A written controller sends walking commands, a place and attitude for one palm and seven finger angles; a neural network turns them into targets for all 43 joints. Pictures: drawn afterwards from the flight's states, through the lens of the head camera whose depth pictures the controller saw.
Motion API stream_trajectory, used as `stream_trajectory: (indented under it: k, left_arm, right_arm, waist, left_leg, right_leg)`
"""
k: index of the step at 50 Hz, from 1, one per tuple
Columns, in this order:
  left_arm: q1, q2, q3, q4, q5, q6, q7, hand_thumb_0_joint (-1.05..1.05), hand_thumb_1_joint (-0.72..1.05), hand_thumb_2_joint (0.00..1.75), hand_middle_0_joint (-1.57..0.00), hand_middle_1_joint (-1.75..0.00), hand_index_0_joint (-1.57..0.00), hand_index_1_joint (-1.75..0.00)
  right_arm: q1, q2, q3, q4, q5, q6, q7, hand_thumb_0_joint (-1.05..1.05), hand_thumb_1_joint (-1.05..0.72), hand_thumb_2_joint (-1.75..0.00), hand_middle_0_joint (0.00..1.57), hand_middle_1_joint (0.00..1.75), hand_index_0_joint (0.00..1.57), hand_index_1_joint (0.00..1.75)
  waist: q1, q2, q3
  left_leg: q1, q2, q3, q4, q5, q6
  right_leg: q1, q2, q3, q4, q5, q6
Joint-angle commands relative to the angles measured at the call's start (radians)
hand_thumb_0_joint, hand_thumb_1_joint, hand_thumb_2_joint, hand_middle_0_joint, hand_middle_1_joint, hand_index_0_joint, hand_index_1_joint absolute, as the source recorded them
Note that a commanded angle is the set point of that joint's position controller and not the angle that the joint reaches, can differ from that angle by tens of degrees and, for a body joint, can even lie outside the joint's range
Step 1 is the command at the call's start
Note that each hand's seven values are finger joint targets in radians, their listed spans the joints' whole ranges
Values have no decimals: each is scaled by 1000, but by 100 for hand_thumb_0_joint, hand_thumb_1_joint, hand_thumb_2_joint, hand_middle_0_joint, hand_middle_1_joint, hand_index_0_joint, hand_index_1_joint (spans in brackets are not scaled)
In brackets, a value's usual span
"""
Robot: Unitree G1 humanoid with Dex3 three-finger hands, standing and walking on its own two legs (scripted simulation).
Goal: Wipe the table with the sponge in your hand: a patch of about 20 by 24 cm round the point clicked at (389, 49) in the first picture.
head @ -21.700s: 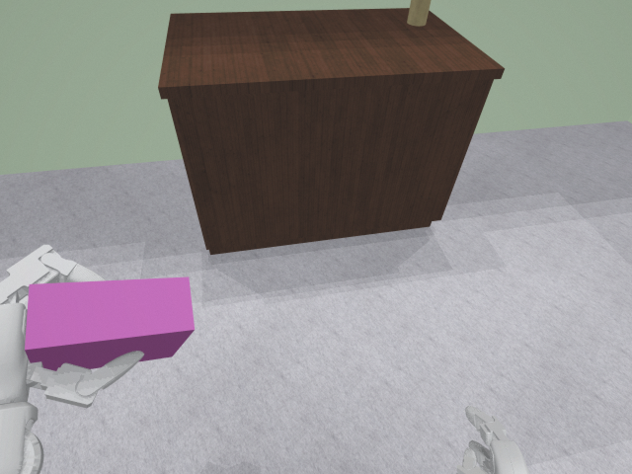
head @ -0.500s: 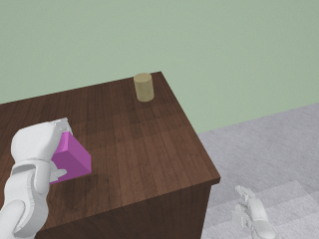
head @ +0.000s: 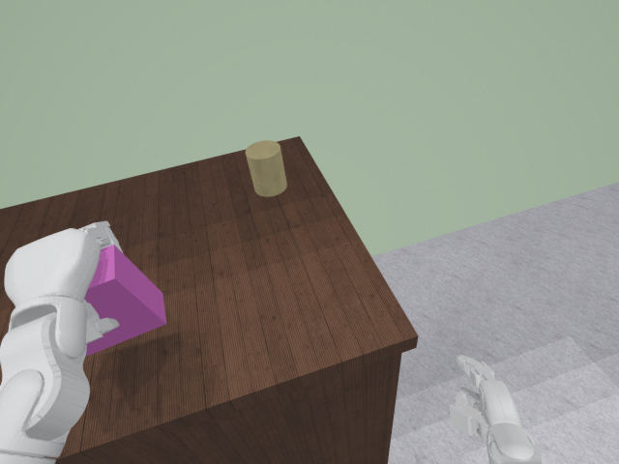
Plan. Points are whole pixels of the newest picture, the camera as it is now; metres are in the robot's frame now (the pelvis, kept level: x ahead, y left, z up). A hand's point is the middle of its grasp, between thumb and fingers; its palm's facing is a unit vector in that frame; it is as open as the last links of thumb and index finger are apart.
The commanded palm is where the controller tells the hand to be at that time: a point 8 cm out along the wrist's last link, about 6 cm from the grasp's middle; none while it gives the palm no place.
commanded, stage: move the sponge above the wiping area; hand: left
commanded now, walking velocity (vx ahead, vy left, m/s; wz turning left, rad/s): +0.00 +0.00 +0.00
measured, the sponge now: (109, 310) +0.25 +0.31 +0.10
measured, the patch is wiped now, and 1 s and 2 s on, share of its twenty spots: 0.00 0.00 0.15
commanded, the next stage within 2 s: lower the sponge onto the table in 0.12 s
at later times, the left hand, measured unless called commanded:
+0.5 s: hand (86, 299) +0.24 +0.32 +0.14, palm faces +0.13 -0.10 -0.99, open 9.6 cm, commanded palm +0.19 +0.30 +0.20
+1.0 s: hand (117, 318) +0.24 +0.29 +0.10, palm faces +0.00 -0.13 -0.99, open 9.6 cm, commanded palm +0.20 +0.29 +0.17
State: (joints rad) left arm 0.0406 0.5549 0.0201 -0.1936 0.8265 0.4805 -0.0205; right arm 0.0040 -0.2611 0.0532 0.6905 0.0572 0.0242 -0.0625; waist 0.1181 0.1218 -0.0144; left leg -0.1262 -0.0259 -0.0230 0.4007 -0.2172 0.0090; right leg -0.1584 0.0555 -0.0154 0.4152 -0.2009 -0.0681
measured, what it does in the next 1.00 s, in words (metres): stands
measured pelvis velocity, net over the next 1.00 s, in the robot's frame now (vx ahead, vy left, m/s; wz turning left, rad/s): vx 0.01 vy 0.02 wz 0.01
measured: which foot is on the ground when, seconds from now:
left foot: down 0.00-1.00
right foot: down 0.00-1.00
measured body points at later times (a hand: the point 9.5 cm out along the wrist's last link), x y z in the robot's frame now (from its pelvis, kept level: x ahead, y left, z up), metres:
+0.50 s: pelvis +0.01 +0.01 +0.00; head -0.01 -0.04 +0.45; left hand +0.22 +0.32 +0.19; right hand +0.27 -0.18 -0.08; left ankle +0.00 +0.12 -0.74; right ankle +0.02 -0.08 -0.74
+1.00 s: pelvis +0.01 +0.02 +0.00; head +0.00 -0.03 +0.45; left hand +0.23 +0.30 +0.15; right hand +0.26 -0.17 -0.08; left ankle +0.00 +0.12 -0.74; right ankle +0.02 -0.08 -0.74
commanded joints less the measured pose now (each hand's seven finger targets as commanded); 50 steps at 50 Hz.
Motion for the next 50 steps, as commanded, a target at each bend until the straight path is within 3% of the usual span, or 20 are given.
stream_trajectory:
  k: [1,7,10,11,15,16,19,20,22,27,30,31,33,35,37,40,43,45,46,50]
  left_arm:
    - [-68,170,65,-142,10,31,-46,0,10,130,-120,-160,-120,-160]
    - [-216,333,167,-346,94,-113,-32,0,10,130,-120,-160,-120,-160]
    - [-278,329,185,-377,106,-179,26,0,10,130,-120,-160,-120,-160]
    - [-282,313,185,-327,109,-187,51,0,10,130,-120,-160,-120,-160]
    - [-203,272,202,-218,69,-115,92,0,10,130,-120,-160,-120,-160]
    - [-189,239,176,-194,56,-89,91,0,10,130,-120,-160,-120,-160]
    - [-93,206,144,-172,6,-19,51,0,10,130,-120,-160,-120,-160]
    - [-67,180,126,-173,1,2,30,0,10,130,-120,-160,-120,-160]
    - [-33,144,73,-208,-5,15,-5,0,10,130,-120,-160,-120,-160]
    - [-129,211,70,-316,68,-18,-38,0,10,130,-120,-160,-120,-160]
    - [-218,282,120,-379,121,-66,-15,0,10,130,-120,-160,-120,-160]
    - [-246,280,128,-353,136,-89,5,0,10,130,-120,-160,-120,-160]
    - [-227,251,122,-295,133,-120,34,0,10,130,-120,-160,-120,-160]
    - [-224,255,144,-281,116,-114,55,0,10,130,-120,-160,-120,-160]
    - [-208,209,116,-208,97,-95,68,0,10,130,-120,-160,-120,-160]
    - [-171,160,75,-179,76,-34,54,0,10,130,-120,-160,-120,-160]
    - [-132,112,14,-177,64,-2,19,0,10,130,-120,-160,-120,-160]
    - [-135,123,12,-202,84,11,-4,0,10,130,-120,-160,-120,-160]
    - [-136,103,-15,-221,89,1,-12,0,10,130,-120,-160,-120,-160]
    - [-132,203,73,-311,126,-52,3,0,10,130,-120,-160,-120,-160]
  right_arm:
    - [-238,-107,-28,-212,13,-46,-3,0,-90,-90,20,30,20,30]
    - [-201,-91,-32,-228,-15,-78,-23,0,-90,-90,20,30,20,30]
    - [-197,-78,-32,-216,-20,-104,-34,0,-90,-90,20,30,20,30]
    - [-162,-75,-39,-194,-23,-106,-34,0,-90,-90,20,30,20,30]
    - [-221,-83,-43,-184,-7,-90,-11,0,-90,-90,20,30,20,30]
    - [-208,-87,-46,-174,-5,-81,-5,0,-90,-90,20,30,20,30]
    - [-227,-102,-43,-191,0,-55,1,0,-90,-90,20,30,20,30]
    - [-273,-98,-34,-201,8,-56,3,0,-90,-90,20,30,20,30]
    - [-240,-99,-32,-214,9,-45,7,0,-90,-90,20,30,20,30]
    - [-227,-96,-28,-231,-4,-51,-1,0,-90,-90,20,30,20,30]
    - [-242,-89,-21,-233,-16,-58,-11,0,-90,-90,20,30,20,30]
    - [-199,-83,-26,-216,-20,-63,-15,0,-90,-90,20,30,20,30]
    - [-182,-81,-33,-199,-22,-66,-16,0,-90,-90,20,30,20,30]
    - [-219,-79,-30,-198,-13,-72,-12,0,-90,-90,20,30,20,30]
    - [-199,-81,-35,-181,-11,-63,-6,0,-90,-90,20,30,20,30]
    - [-262,-85,-28,-190,1,-56,3,0,-90,-90,20,30,20,30]
    - [-234,-94,-31,-198,-1,-42,8,0,-90,-90,20,30,20,30]
    - [-269,-95,-26,-210,2,-41,9,0,-90,-90,20,30,20,30]
    - [-237,-92,-27,-215,-1,-42,10,0,-90,-90,20,30,20,30]
    - [-242,-91,-27,-224,-16,-42,11,0,-90,-90,20,30,20,30]
  waist:
    - [-3,-145,-128]
    - [10,-59,-253]
    - [13,30,-213]
    - [9,15,-204]
    - [37,14,-146]
    - [30,-13,-161]
    - [27,-99,-144]
    - [25,-67,-116]
    - [14,-90,-141]
    - [3,-83,-208]
    - [13,-32,-214]
    - [10,-42,-229]
    - [11,-38,-191]
    - [23,27,-163]
    - [19,-16,-143]
    - [22,5,-119]
    - [9,-70,-150]
    - [7,-69,-162]
    - [2,-80,-194]
    - [22,-59,-227]
  left_leg:
    - [-59,-9,-42,-19,139,37]
    - [31,-17,-63,6,199,53]
    - [73,-13,-88,-8,196,44]
    - [66,-8,-82,-12,205,38]
    - [26,-8,-84,-35,214,19]
    - [11,-3,-69,-36,220,15]
    - [-25,-5,-57,-35,207,17]
    - [-28,-7,-60,-38,192,19]
    - [-34,-2,-54,-37,202,25]
    - [-1,-3,-67,-28,205,41]
    - [32,-2,-88,-35,202,43]
    - [38,-1,-80,-30,218,41]
    - [47,2,-87,-37,219,32]
    - [44,-2,-95,-52,193,28]
    - [20,0,-83,-57,186,17]
    - [0,-4,-80,-70,167,15]
    - [-13,1,-72,-65,194,19]
    - [-4,-1,-77,-62,187,27]
    - [-4,1,-69,-57,196,31]
    - [22,2,-87,-46,236,37]
  right_leg:
    - [72,-66,122,-62,107,18]
    - [101,-62,131,-40,123,3]
    - [58,-41,169,-76,92,-23]
    - [61,-46,142,-72,90,-20]
    - [72,-45,163,-81,121,-34]
    - [88,-57,130,-68,135,-19]
    - [103,-64,120,-65,176,2]
    - [79,-55,141,-70,155,-8]
    - [94,-63,98,-52,179,7]
    - [96,-59,100,-37,148,5]
    - [91,-40,137,-50,113,-15]
    - [94,-46,112,-45,108,-12]
    - [70,-41,111,-65,103,-16]
    - [65,-31,144,-78,85,-33]
    - [62,-42,106,-79,80,-19]
    - [60,-39,120,-81,74,-24]
    - [86,-49,82,-64,125,-6]
    - [82,-39,112,-61,117,-14]
    - [96,-49,80,-47,121,-4]
    - [120,-34,125,-38,158,-18]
